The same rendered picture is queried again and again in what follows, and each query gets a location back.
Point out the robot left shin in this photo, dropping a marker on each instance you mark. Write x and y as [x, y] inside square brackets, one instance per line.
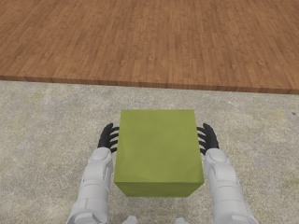
[132, 218]

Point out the left robot forearm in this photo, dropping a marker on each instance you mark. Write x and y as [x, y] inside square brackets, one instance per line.
[92, 202]

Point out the robot left hand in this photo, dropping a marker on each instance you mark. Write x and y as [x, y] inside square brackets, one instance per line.
[106, 136]

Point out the carton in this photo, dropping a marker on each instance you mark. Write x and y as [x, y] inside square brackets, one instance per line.
[158, 153]

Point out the robot right hand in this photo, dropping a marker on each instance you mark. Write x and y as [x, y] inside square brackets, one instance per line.
[209, 137]

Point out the right robot forearm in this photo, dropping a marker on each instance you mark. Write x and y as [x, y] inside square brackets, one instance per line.
[229, 205]

